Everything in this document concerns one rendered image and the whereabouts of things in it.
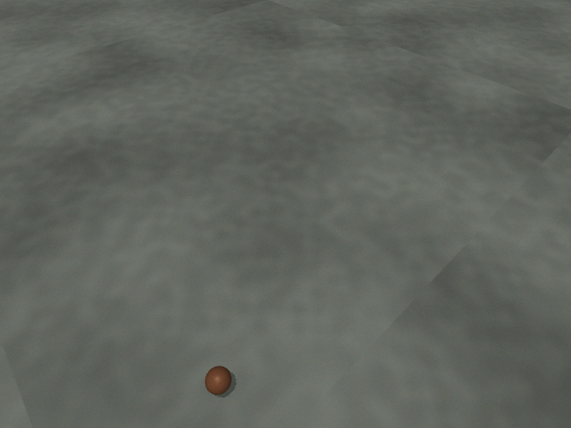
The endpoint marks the ball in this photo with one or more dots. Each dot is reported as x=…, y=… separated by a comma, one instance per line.
x=218, y=380

